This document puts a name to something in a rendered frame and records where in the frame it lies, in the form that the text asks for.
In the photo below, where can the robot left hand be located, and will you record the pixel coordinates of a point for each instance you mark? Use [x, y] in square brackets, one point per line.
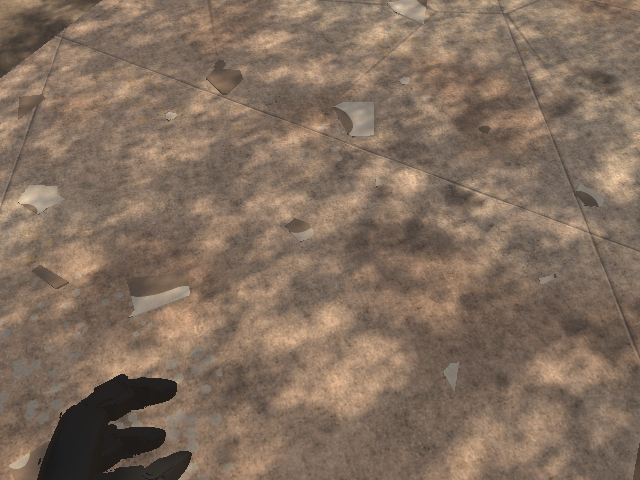
[84, 446]

